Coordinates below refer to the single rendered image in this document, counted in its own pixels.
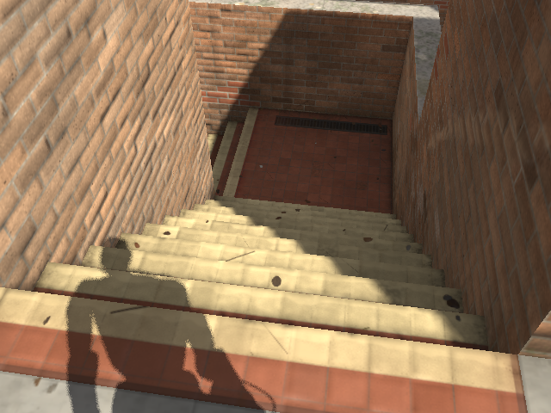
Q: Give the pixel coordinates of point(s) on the stairs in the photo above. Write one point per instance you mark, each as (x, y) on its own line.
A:
(310, 266)
(222, 150)

